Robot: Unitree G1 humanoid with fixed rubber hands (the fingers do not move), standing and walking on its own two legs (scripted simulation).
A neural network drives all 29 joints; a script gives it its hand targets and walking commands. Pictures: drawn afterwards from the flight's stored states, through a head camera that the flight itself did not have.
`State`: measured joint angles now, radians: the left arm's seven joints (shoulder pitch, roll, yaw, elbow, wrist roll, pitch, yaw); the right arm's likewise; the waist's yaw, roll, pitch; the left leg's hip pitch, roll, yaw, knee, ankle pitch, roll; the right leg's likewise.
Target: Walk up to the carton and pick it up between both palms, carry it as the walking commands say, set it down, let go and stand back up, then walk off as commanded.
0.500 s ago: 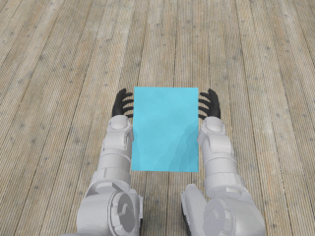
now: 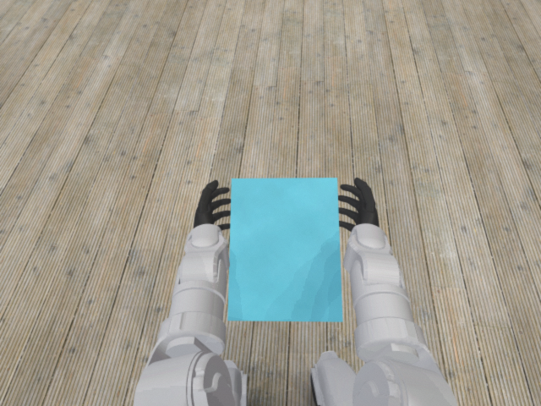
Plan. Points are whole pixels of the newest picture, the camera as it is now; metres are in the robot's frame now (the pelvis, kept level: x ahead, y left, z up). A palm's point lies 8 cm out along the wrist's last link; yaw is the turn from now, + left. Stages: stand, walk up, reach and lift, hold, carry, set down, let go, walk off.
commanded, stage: reach and lift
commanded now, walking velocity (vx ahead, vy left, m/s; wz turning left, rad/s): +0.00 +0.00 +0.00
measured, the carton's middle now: (283, 249) +0.37 -0.02 -0.11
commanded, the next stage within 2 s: none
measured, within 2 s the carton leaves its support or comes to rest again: neither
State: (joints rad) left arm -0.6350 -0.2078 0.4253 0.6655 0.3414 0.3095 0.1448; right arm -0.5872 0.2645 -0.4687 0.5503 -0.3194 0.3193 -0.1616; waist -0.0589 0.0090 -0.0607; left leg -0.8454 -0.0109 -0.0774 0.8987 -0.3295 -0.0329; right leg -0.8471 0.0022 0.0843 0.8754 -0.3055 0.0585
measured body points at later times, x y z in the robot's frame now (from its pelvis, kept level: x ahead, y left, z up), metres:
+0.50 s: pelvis +0.02 +0.00 +0.05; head +0.06 +0.01 +0.49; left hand +0.38 +0.10 +0.05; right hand +0.36 -0.15 +0.06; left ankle +0.06 +0.14 -0.68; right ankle +0.07 -0.15 -0.68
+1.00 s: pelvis +0.03 +0.00 +0.06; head -0.02 +0.00 +0.50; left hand +0.36 +0.10 +0.10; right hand +0.35 -0.15 +0.11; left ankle +0.06 +0.14 -0.68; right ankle +0.07 -0.15 -0.68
